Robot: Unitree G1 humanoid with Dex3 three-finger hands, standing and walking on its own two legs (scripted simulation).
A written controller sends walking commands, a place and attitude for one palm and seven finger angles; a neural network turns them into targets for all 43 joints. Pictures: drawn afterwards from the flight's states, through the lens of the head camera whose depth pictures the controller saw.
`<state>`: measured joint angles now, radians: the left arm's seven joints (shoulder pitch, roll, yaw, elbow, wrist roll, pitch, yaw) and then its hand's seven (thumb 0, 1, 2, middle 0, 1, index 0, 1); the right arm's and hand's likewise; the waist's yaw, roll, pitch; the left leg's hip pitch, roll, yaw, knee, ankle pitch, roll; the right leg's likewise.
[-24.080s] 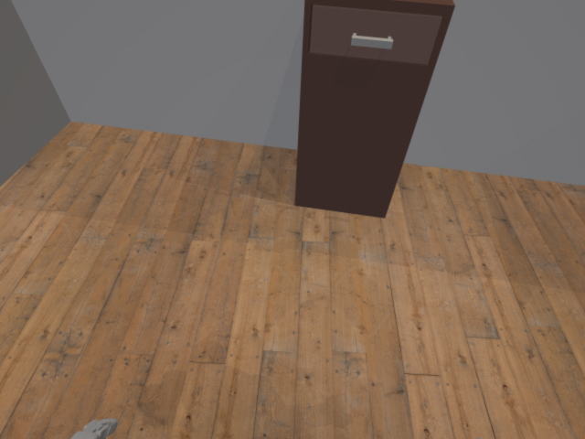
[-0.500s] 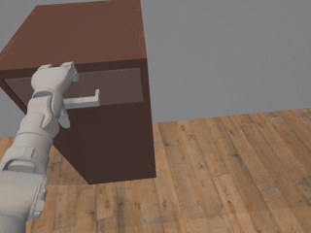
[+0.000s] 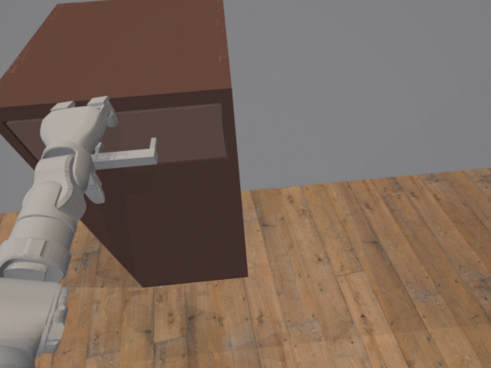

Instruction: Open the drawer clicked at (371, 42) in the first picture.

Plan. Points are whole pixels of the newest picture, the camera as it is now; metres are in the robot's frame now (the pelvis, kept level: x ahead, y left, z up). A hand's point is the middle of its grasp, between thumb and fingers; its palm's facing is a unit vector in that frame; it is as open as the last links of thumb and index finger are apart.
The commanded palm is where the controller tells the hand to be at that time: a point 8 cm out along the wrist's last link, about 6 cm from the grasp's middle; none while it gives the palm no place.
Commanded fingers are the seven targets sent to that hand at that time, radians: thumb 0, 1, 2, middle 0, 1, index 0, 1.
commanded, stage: re-aim the fingers above the handle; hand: left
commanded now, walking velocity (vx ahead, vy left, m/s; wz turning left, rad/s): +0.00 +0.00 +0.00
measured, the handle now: (125, 151) +0.50 +0.25 +0.06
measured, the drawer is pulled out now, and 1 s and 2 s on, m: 0.00 0.00 0.00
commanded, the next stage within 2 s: lower the fingers behind the handle in 1.68 s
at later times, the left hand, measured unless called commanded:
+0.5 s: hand (86, 161) +0.42 +0.28 +0.11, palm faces -0.05 -0.01 -1.00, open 13.9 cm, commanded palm +0.42 +0.26 +0.17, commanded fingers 0.00 -0.50 0.30 -0.30 -1.20 -0.30 -1.20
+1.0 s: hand (87, 157) +0.44 +0.28 +0.11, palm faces -0.08 -0.02 -1.00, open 13.8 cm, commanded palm +0.42 +0.27 +0.17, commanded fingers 0.00 -0.50 0.30 -0.30 -1.20 -0.30 -1.20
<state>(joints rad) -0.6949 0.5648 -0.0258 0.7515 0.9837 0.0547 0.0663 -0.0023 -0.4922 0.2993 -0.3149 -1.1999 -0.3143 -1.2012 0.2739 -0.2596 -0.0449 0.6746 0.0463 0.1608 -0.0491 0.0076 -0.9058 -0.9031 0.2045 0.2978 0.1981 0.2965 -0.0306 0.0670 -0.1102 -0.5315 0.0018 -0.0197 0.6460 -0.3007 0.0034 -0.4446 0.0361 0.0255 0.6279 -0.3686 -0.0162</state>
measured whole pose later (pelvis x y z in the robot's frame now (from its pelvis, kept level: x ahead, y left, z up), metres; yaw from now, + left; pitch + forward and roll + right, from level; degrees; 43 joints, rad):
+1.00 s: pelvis -0.01 +0.00 +0.00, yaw -1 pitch +10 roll +0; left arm -0.75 0.60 -0.01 0.89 1.00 0.04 0.02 0.00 -0.49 0.30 -0.33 -1.21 -0.33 -1.22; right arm 0.31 -0.25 -0.02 0.67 0.05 0.14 -0.08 0.01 -0.90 -0.90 0.21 0.30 0.20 0.30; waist -0.06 0.06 -0.10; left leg -0.52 0.01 0.00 0.62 -0.28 0.01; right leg -0.45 0.04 0.04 0.61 -0.34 -0.01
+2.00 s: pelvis -0.01 +0.01 +0.00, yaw +0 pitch +10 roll -1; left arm -0.70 0.56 -0.08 0.78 0.97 0.00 -0.04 0.00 -0.49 0.30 -0.31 -1.20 -0.32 -1.21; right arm 0.29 -0.26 -0.03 0.67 0.04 0.15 -0.07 0.01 -0.90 -0.90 0.21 0.30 0.20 0.30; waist -0.04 0.04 -0.10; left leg -0.52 -0.01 -0.02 0.65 -0.29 0.01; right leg -0.43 0.03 0.02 0.62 -0.36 0.00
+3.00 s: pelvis -0.02 +0.02 -0.02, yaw +0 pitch +15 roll -2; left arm -0.72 0.55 -0.03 0.92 1.05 -0.03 0.20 0.00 -0.49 0.30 -0.27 -1.22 -0.31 -1.20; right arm 0.33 -0.24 -0.05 0.68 0.01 0.12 -0.04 0.01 -0.90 -0.90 0.21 0.30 0.20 0.30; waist -0.06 0.04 -0.13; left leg -0.72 0.00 -0.02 0.79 -0.33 0.02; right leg -0.62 0.04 0.02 0.75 -0.39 0.00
